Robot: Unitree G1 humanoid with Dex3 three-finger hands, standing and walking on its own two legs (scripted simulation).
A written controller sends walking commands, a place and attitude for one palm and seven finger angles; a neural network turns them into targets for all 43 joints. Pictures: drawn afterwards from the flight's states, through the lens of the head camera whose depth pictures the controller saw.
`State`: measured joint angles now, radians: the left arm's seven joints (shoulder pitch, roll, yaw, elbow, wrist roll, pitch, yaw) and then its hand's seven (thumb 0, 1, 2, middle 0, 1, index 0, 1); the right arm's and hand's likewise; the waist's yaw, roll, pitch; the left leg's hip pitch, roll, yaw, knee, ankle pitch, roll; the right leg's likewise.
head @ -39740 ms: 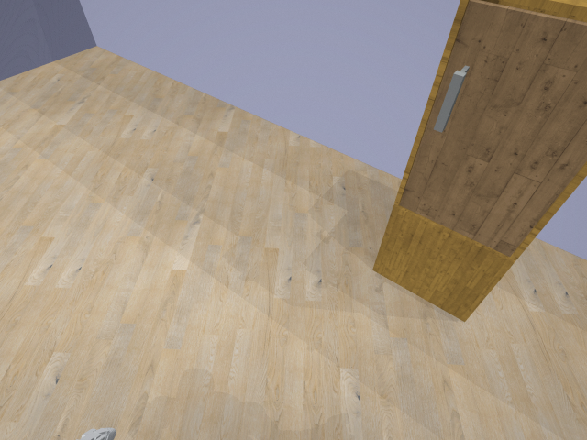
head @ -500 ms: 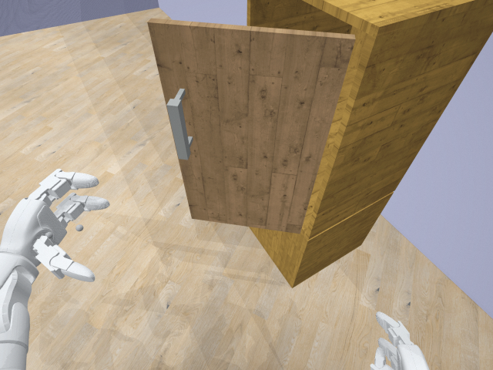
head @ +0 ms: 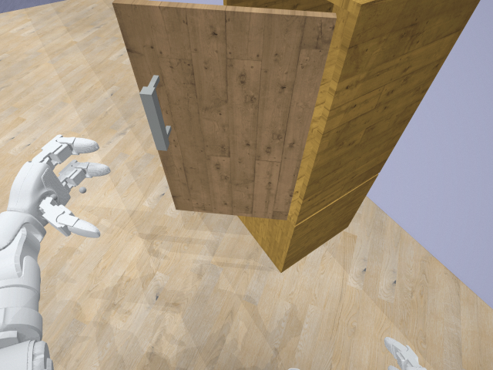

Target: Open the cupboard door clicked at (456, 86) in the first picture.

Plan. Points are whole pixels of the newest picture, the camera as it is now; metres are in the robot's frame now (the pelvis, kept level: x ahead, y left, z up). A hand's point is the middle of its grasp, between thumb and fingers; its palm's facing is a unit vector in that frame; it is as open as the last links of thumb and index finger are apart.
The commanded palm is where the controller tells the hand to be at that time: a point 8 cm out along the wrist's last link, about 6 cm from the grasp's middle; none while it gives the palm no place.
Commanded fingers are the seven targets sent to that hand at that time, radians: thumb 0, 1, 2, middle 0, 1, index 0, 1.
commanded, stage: move the hooked fingers beside the handle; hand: left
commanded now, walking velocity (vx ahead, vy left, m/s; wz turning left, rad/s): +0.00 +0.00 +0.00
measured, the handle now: (159, 114) +0.56 +0.19 +0.08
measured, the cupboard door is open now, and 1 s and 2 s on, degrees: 50 50 50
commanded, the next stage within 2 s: slide the fingers in behind the handle in 1.90 s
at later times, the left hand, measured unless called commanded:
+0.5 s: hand (99, 159) +0.43 +0.26 +0.10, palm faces -0.08 -1.00 +0.01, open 13.9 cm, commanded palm +0.41 +0.31 +0.09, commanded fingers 0.00 -0.50 0.30 -0.30 -1.20 -0.30 -1.20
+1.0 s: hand (114, 132) +0.49 +0.26 +0.09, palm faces -0.09 -1.00 +0.01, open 13.9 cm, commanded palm +0.49 +0.30 +0.09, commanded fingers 0.00 -0.50 0.30 -0.30 -1.20 -0.30 -1.20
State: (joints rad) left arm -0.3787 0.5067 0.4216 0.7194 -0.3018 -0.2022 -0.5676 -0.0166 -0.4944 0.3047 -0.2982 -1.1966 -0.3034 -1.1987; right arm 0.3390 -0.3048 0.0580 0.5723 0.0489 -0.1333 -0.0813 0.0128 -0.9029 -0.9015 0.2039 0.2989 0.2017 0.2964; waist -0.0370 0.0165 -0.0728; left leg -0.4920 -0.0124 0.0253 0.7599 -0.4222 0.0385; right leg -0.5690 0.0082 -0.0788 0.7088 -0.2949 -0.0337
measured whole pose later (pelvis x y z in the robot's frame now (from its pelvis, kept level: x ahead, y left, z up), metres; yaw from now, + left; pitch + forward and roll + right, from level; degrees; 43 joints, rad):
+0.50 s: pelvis +0.00 +0.01 -0.01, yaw -1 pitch +13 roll -2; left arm -0.66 0.59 0.43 1.03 -0.24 -0.28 -0.56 -0.02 -0.49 0.30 -0.30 -1.20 -0.30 -1.20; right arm 0.37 -0.30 0.06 0.58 0.04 -0.04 -0.07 0.01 -0.90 -0.90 0.20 0.30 0.20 0.30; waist -0.08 0.00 -0.08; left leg -0.60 -0.01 0.03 0.81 -0.44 0.05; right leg -0.67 0.01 -0.07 0.74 -0.30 -0.03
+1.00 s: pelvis +0.01 +0.02 -0.01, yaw -1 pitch +18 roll -3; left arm -0.89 0.67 0.44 1.21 -0.16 -0.31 -0.52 -0.02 -0.50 0.30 -0.30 -1.20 -0.30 -1.20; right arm 0.43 -0.30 0.06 0.61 0.02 0.05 -0.05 0.01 -0.90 -0.90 0.20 0.30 0.20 0.30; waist -0.15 0.01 -0.09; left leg -0.71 0.00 0.03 0.87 -0.47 0.06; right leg -0.77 0.02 -0.07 0.76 -0.30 -0.01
